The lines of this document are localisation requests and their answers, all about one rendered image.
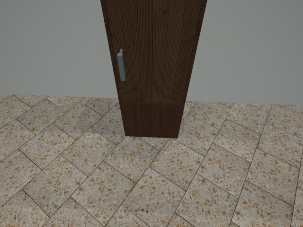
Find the handle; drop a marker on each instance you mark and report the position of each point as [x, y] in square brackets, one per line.
[121, 65]

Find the cupboard door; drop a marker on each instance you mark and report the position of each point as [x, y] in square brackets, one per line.
[157, 38]

